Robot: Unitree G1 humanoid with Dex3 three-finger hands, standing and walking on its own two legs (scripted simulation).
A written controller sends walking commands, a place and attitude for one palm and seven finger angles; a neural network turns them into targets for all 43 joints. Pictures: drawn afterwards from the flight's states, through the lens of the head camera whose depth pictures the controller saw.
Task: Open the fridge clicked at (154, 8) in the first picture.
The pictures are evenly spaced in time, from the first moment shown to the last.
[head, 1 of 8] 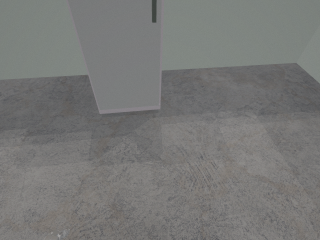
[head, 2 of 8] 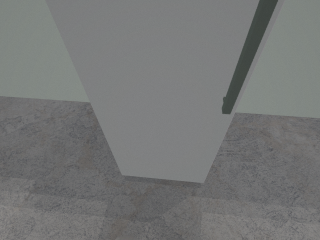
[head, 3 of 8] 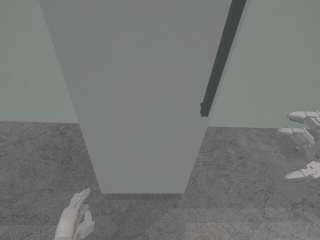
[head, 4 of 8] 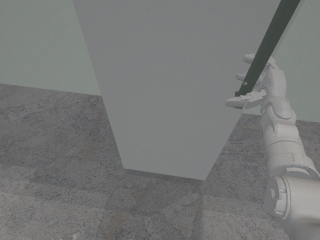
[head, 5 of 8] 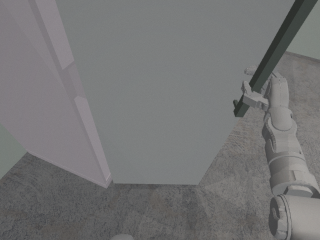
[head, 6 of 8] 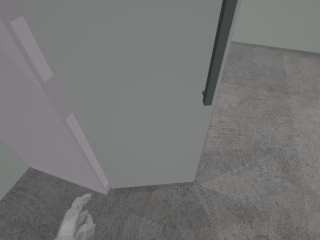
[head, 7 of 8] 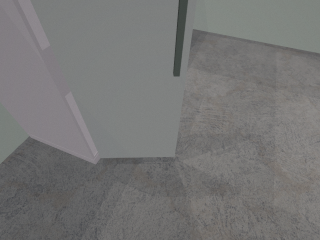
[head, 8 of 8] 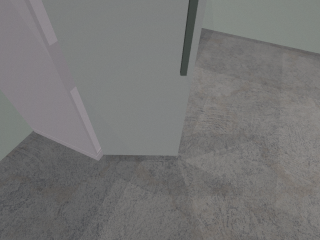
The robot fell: no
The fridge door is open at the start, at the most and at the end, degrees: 0 71 66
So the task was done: yes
